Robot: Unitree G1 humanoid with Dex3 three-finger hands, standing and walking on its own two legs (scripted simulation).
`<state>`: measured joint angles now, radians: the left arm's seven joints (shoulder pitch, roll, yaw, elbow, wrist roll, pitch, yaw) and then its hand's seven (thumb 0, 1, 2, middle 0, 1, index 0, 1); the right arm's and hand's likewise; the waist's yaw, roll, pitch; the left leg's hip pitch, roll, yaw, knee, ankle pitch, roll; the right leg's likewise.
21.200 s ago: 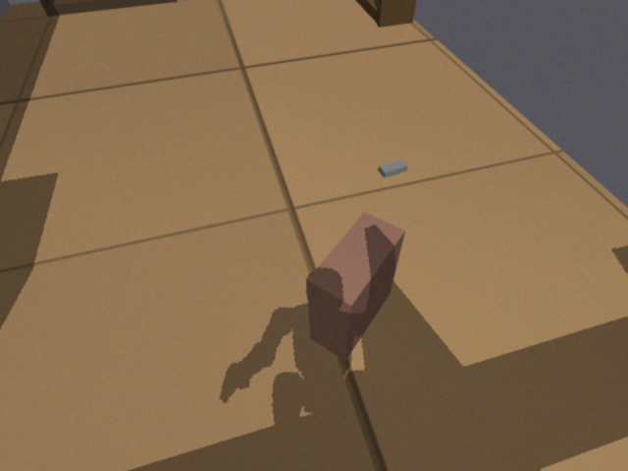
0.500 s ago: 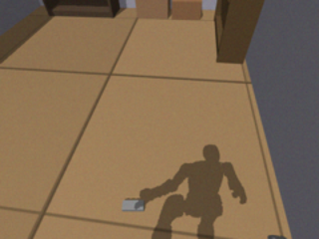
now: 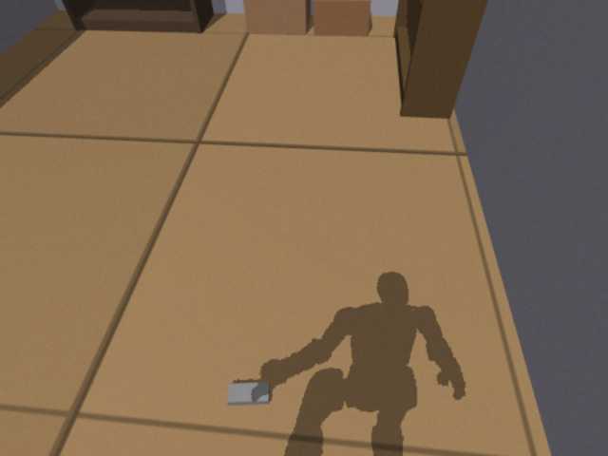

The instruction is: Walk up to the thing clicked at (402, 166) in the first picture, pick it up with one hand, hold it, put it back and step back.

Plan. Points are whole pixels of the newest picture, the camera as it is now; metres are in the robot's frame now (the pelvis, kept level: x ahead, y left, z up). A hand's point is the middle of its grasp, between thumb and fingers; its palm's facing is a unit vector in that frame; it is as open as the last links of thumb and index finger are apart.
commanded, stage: walk up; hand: left
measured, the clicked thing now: (249, 393) +0.43 +0.21 -0.77
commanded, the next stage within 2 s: stand in 0.24 s
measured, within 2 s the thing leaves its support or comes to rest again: neither
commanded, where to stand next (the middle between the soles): +0.04 -0.01 m, yaw -1 degrees
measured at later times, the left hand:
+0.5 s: hand out of the picture +0.08 +0.25 -0.16, palm faces -0.02 -0.94 -0.34, open 7.4 cm
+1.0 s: hand out of the picture +0.09 +0.25 -0.15, palm faces -0.02 -0.94 -0.35, open 7.4 cm
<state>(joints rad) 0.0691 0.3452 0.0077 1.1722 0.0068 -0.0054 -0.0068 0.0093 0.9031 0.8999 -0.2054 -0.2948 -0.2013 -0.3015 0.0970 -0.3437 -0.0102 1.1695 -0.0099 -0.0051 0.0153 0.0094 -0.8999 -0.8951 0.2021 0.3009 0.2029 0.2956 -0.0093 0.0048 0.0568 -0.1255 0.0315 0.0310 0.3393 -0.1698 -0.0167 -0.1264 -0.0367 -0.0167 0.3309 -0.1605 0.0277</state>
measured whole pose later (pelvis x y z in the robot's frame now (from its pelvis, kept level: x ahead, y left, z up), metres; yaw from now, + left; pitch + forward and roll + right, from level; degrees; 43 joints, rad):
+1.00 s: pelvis +0.01 -0.01 +0.00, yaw +0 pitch -2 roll +0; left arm 0.11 0.35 0.00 1.13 0.01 -0.01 0.00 0.01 0.90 0.90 -0.21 -0.29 -0.20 -0.30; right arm 0.10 -0.35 0.00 1.14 -0.01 -0.01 0.01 0.01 -0.90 -0.90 0.20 0.30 0.20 0.30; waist -0.01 0.01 0.05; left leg -0.10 0.04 0.02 0.32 -0.17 -0.03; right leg -0.11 -0.03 -0.03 0.32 -0.17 0.02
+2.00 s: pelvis +0.02 -0.01 +0.00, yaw +0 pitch -2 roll +0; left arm 0.12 0.35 0.00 1.13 0.01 -0.01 -0.01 0.01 0.90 0.90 -0.21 -0.29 -0.20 -0.30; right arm 0.12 -0.35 0.00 1.13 -0.01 -0.01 0.01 0.01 -0.90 -0.90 0.20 0.30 0.20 0.30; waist 0.00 0.00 0.05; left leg -0.10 0.04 0.02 0.32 -0.18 -0.03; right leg -0.10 -0.03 -0.03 0.32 -0.18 0.02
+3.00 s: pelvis +0.02 -0.01 +0.00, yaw +0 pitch -2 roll +0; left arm 0.12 0.35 0.00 1.12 0.01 -0.01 0.00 0.01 0.90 0.90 -0.21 -0.29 -0.20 -0.30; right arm 0.11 -0.35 0.00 1.12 -0.01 -0.01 0.01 0.01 -0.90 -0.90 0.20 0.30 0.20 0.30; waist 0.00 0.00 0.05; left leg -0.09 0.04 0.03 0.32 -0.19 -0.03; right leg -0.09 -0.03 -0.02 0.32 -0.19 0.02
